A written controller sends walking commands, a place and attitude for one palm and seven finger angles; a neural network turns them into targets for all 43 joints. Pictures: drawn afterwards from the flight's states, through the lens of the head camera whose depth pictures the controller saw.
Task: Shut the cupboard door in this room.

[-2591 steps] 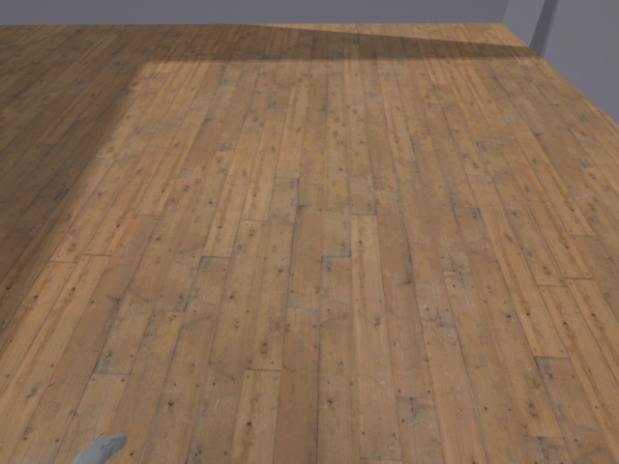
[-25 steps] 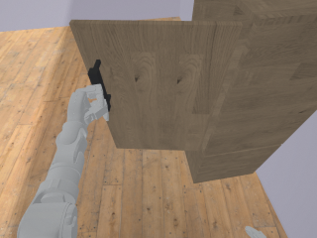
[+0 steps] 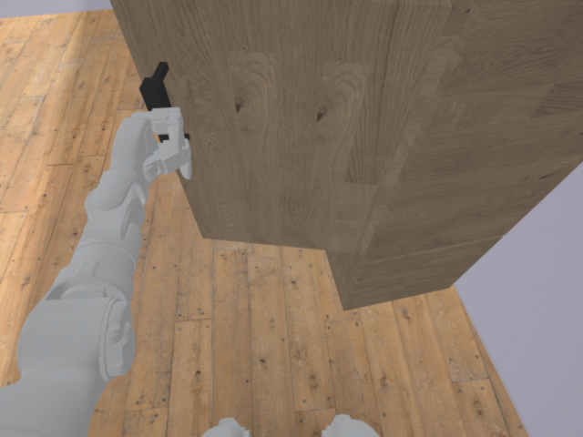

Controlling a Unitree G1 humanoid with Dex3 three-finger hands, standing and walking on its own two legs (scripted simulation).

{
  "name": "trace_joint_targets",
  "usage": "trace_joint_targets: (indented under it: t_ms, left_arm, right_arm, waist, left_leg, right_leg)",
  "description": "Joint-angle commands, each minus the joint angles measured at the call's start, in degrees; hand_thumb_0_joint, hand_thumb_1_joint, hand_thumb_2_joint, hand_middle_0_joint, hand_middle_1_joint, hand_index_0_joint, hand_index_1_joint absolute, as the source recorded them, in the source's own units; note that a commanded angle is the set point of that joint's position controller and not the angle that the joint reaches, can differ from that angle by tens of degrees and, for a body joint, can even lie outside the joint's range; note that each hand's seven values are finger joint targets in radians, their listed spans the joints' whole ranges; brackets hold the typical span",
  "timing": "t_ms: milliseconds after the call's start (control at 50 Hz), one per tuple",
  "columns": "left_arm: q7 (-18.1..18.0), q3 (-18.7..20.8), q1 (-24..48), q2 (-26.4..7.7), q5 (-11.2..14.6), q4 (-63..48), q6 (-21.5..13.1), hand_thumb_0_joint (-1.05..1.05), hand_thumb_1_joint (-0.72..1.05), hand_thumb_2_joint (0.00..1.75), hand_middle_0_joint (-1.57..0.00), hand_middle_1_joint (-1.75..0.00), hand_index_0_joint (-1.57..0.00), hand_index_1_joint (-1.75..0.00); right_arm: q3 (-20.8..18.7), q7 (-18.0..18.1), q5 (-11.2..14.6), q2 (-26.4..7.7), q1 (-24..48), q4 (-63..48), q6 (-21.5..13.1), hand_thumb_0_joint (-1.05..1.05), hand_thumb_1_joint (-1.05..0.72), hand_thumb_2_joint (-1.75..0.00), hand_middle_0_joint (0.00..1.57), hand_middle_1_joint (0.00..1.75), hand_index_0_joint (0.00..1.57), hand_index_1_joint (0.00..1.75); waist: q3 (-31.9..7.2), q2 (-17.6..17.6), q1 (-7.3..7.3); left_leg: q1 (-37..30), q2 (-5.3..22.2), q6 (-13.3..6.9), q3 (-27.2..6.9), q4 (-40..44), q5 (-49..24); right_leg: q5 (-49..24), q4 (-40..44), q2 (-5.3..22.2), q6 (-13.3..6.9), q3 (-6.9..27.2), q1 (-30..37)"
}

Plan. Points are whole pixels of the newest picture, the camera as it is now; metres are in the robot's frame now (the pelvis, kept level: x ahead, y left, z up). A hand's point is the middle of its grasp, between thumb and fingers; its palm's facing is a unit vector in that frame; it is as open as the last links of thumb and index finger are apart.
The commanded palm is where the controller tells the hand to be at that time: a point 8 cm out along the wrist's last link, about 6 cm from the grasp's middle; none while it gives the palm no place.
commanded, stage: push the door shut along its arc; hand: left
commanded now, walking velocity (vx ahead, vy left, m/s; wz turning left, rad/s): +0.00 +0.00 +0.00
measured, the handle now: (170, 117) +0.55 +0.15 +0.10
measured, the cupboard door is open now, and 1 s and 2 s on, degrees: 72 58 50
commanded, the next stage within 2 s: pull the fist back off the door in 1.32 s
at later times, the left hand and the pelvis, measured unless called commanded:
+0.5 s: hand (209, 120) +0.54 +0.09 +0.11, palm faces -0.31 -0.95 -0.01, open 3.1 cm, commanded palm +0.54 +0.13 +0.10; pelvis -0.01 +0.01 -0.02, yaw +0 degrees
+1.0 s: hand (235, 93) +0.59 +0.05 +0.11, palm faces -0.40 -0.91 +0.00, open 3.0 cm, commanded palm +0.60 +0.09 +0.10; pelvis +0.01 +0.00 -0.03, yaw -2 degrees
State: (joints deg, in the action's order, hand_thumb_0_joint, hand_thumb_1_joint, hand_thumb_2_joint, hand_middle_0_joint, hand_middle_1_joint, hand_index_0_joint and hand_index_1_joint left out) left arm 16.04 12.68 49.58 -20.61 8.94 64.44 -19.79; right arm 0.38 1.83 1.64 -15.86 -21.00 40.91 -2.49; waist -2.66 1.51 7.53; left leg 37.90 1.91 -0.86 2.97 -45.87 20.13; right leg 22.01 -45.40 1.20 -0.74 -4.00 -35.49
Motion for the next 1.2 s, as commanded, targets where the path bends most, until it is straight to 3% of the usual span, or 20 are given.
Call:
trace_joint_targets:
  t_ms: [0, 80, 180, 260, 280, 340, 400, 440, 500, 540, 620, 720, 780, 840, 920, 960, 980, 1060, 1080, 1180]
  left_arm:
    - [2.2, 1.4, 34.4, -11.0, 0.7, -10.3, -3.2, 0.00, 0.90, 0.90, -1.30, -1.50, -1.30, -1.50]
    - [3.5, 0.1, 38.4, -11.0, 0.1, -9.1, -2.9, 0.00, 0.90, 0.90, -1.30, -1.50, -1.30, -1.50]
    - [4.7, 0.4, 41.2, -11.6, 0.2, -7.4, -2.3, 0.00, 0.90, 0.90, -1.30, -1.50, -1.30, -1.50]
    - [5.0, 0.3, 44.7, -11.7, 0.0, -4.7, -1.3, 0.00, 0.90, 0.90, -1.30, -1.50, -1.30, -1.50]
    - [4.7, 1.5, 45.8, -13.8, -0.5, -4.7, -1.2, 0.00, 0.90, 0.90, -1.30, -1.50, -1.30, -1.50]
    - [4.5, -0.1, 48.5, -12.5, -1.4, -2.8, -0.5, 0.00, 0.90, 0.90, -1.30, -1.50, -1.30, -1.50]
    - [4.7, 1.6, 50.6, -15.1, -1.8, -2.3, -0.3, 0.00, 0.90, 0.90, -1.30, -1.50, -1.30, -1.50]
    - [5.2, 0.5, 52.3, -14.4, -2.4, -1.9, 0.1, 0.00, 0.90, 0.90, -1.30, -1.50, -1.30, -1.50]
    - [5.8, 0.8, 54.6, -14.9, -2.5, -1.0, 0.9, 0.00, 0.90, 0.90, -1.30, -1.50, -1.30, -1.50]
    - [5.8, 3.0, 55.3, -18.0, -2.9, -0.2, 1.7, 0.00, 0.90, 0.90, -1.30, -1.50, -1.30, -1.50]
    - [6.0, 3.3, 55.7, -18.5, -3.6, -0.4, 2.1, 0.00, 0.90, 0.90, -1.30, -1.50, -1.30, -1.50]
    - [6.3, 5.0, 57.0, -22.2, -4.8, 2.5, 3.5, 0.00, 0.90, 0.90, -1.30, -1.50, -1.30, -1.50]
    - [6.6, 6.5, 57.8, -24.9, -5.5, 1.2, 3.2, 0.00, 0.90, 0.90, -1.30, -1.50, -1.30, -1.50]
    - [7.7, 6.3, 57.4, -25.2, -5.7, 2.2, 4.1, 0.00, 0.90, 0.90, -1.30, -1.50, -1.30, -1.50]
    - [8.6, 5.4, 58.4, -24.5, -6.1, 2.4, 4.7, 0.00, 0.90, 0.90, -1.30, -1.50, -1.30, -1.50]
    - [8.9, 3.5, 61.1, -21.2, -5.6, 2.9, 4.9, 0.00, 0.90, 0.90, -1.30, -1.50, -1.30, -1.50]
    - [8.9, 3.9, 62.2, -22.6, -5.8, 3.0, 4.9, 0.00, 0.90, 0.90, -1.30, -1.50, -1.30, -1.50]
    - [9.6, 1.7, 65.1, -18.6, -4.8, 0.9, 4.7, 0.00, 0.90, 0.90, -1.30, -1.50, -1.30, -1.50]
    - [9.8, 1.7, 65.1, -19.1, -4.9, 0.4, 4.7, 0.00, 0.90, 0.90, -1.30, -1.50, -1.30, -1.50]
    - [9.9, -0.4, 67.2, -15.7, -4.7, 2.7, 5.5, 0.00, 0.90, 0.90, -1.30, -1.50, -1.30, -1.50]
  right_arm:
    - [-3.2, 0.6, 0.0, -9.4, -6.2, -4.0, -1.9, 0.00, -0.90, -0.90, 0.20, 0.30, 0.20, 0.30]
    - [-3.0, 0.6, -0.3, -9.7, -7.5, -3.5, -2.1, 0.00, -0.90, -0.90, 0.20, 0.30, 0.20, 0.30]
    - [-3.2, 0.4, -0.7, -10.3, -9.3, -3.0, -2.3, 0.00, -0.90, -0.90, 0.20, 0.30, 0.20, 0.30]
    - [-3.0, 0.4, -0.9, -10.6, -10.5, -2.8, -2.5, 0.00, -0.90, -0.90, 0.20, 0.30, 0.20, 0.30]
    - [-3.1, 0.5, -0.9, -10.9, -10.8, -2.5, -2.5, 0.00, -0.90, -0.90, 0.20, 0.30, 0.20, 0.30]
    - [-2.9, 0.3, -1.1, -10.8, -11.5, -2.3, -2.6, 0.00, -0.90, -0.90, 0.20, 0.30, 0.20, 0.30]
    - [-3.1, 0.3, -1.5, -11.2, -12.6, -2.0, -2.7, 0.00, -0.90, -0.90, 0.20, 0.30, 0.20, 0.30]
    - [-3.1, 0.3, -1.6, -11.2, -13.1, -1.8, -2.6, 0.00, -0.90, -0.90, 0.20, 0.30, 0.20, 0.30]
    - [-3.1, 0.3, -1.9, -11.3, -14.0, -1.5, -2.5, 0.00, -0.90, -0.90, 0.20, 0.30, 0.20, 0.30]
    - [-3.1, 0.3, -2.1, -11.6, -14.8, -1.7, -2.2, 0.00, -0.90, -0.90, 0.20, 0.30, 0.20, 0.30]
    - [-3.0, 0.2, -2.5, -11.3, -15.4, -2.0, -1.9, 0.00, -0.90, -0.90, 0.20, 0.30, 0.20, 0.30]
    - [-2.7, 0.4, -2.6, -11.3, -16.4, -2.3, -1.2, 0.00, -0.90, -0.90, 0.20, 0.30, 0.20, 0.30]
    - [-2.7, 0.5, -2.9, -11.4, -17.2, -2.6, -1.1, 0.00, -0.90, -0.90, 0.20, 0.30, 0.20, 0.30]
    - [-2.8, 0.6, -3.0, -11.4, -17.5, -2.9, -0.7, 0.00, -0.90, -0.90, 0.20, 0.30, 0.20, 0.30]
    - [-2.9, 0.8, -3.0, -11.3, -18.0, -2.6, -0.3, 0.00, -0.90, -0.90, 0.20, 0.30, 0.20, 0.30]
    - [-3.0, 1.1, -3.1, -11.2, -18.6, -1.7, -0.5, 0.00, -0.90, -0.90, 0.20, 0.30, 0.20, 0.30]
    - [-3.0, 1.0, -3.2, -11.4, -18.6, -1.3, -0.4, 0.00, -0.90, -0.90, 0.20, 0.30, 0.20, 0.30]
    - [-3.2, 0.9, -3.5, -11.3, -18.9, -0.3, -0.9, 0.00, -0.90, -0.90, 0.20, 0.30, 0.20, 0.30]
    - [-3.3, 0.8, -3.6, -11.4, -18.4, -0.1, -0.9, 0.00, -0.90, -0.90, 0.20, 0.30, 0.20, 0.30]
    - [-3.3, 0.8, -3.6, -11.3, -17.6, 1.1, -1.4, 0.00, -0.90, -0.90, 0.20, 0.30, 0.20, 0.30]
  waist:
    - [-23.3, 0.4, 3.60]
    - [-23.8, 3.5, 4.82]
    - [-26.5, 3.6, 5.76]
    - [-25.4, 3.9, 6.86]
    - [-25.5, 3.2, 7.15]
    - [-24.9, 3.8, 8.25]
    - [-27.9, 4.7, 8.55]
    - [-29.3, 5.8, 9.19]
    - [-30.4, 6.3, 9.63]
    - [-30.7, 6.0, 9.74]
    - [-33.2, 6.9, 9.37]
    - [-31.8, 5.4, 10.31]
    - [-34.8, 6.6, 9.76]
    - [-34.7, 5.9, 10.15]
    - [-34.3, 6.3, 10.65]
    - [-33.0, 5.7, 12.50]
    - [-32.6, 6.7, 12.38]
    - [-34.7, 9.7, 13.18]
    - [-35.8, 10.5, 12.60]
    - [-33.8, 10.7, 13.85]
  left_leg:
    - [-17.0, -1.6, -0.8, -4.8, 3.4, -12.7]
    - [-17.3, -1.5, -0.9, -5.5, 2.4, -12.9]
    - [-18.6, -1.0, -0.8, -6.5, 1.1, -14.7]
    - [-16.8, -1.2, -1.1, -6.7, 0.4, -13.1]
    - [-16.3, -0.9, -1.0, -6.9, 0.0, -12.8]
    - [-14.6, -1.0, -1.2, -7.1, -0.7, -11.4]
    - [-15.8, -0.8, -1.2, -7.4, -2.1, -14.2]
    - [-16.0, -0.8, -1.2, -7.5, -2.9, -15.3]
    - [-15.8, -0.9, -1.3, -7.6, -4.1, -17.3]
    - [-14.3, -0.8, -1.3, -7.6, -4.6, -17.5]
    - [-13.8, -1.0, -1.4, -7.4, -5.8, -19.9]
    - [-8.9, -1.3, -1.9, -6.3, -6.9, -18.5]
    - [-9.9, -1.3, -1.8, -6.1, -7.5, -21.4]
    - [-7.7, -1.5, -2.0, -5.3, -8.1, -20.7]
    - [-7.8, -1.5, -2.0, -5.2, -8.2, -21.3]
    - [-9.3, -1.4, -2.4, -5.3, -8.8, -21.6]
    - [-9.5, -1.2, -2.2, -5.6, -8.8, -21.1]
    - [-13.8, -1.3, -2.3, -5.8, -9.6, -24.9]
    - [-14.8, -1.2, -2.1, -6.3, -9.8, -25.7]
    - [-14.8, -1.3, -2.2, -6.5, -10.7, -24.6]
  right_leg:
    - [-16.0, 5.7, -2.8, -0.1, 2.6, 1.3]
    - [-14.8, 5.2, -2.9, -0.3, 2.4, -1.8]
    - [-14.3, 4.3, -3.3, -0.4, 2.0, -4.5]
    - [-12.5, 3.9, -3.5, -0.5, 1.9, -6.4]
    - [-12.1, 3.8, -3.4, -0.4, 1.9, -7.2]
    - [-10.6, 3.4, -3.4, -0.3, 2.0, -9.1]
    - [-12.3, 2.4, -3.6, -0.4, 2.0, -9.6]
    - [-13.1, 1.8, -3.6, -0.4, 2.0, -10.7]
    - [-14.5, 1.0, -3.8, -0.3, 1.9, -11.3]
    - [-14.9, 0.5, -3.8, -0.4, 1.9, -11.0]
    - [-17.5, -0.3, -4.0, -0.4, 1.9, -10.0]
    - [-18.9, -0.6, -4.2, -0.1, 2.1, -8.5]
    - [-21.8, -1.4, -4.3, -0.3, 2.2, -6.9]
    - [-23.2, -1.3, -4.4, 0.0, 2.5, -5.7]
    - [-23.9, -1.3, -4.6, -0.2, 2.2, -6.2]
    - [-23.1, -1.2, -4.8, -0.1, 1.9, -9.2]
    - [-22.0, -1.0, -4.9, 0.0, 1.8, -10.0]
    - [-22.8, -1.8, -5.3, -0.5, 1.2, -12.7]
    - [-22.6, -2.1, -5.3, -0.6, 1.2, -13.1]
    - [-20.6, -2.5, -5.6, -0.7, 0.6, -16.6]
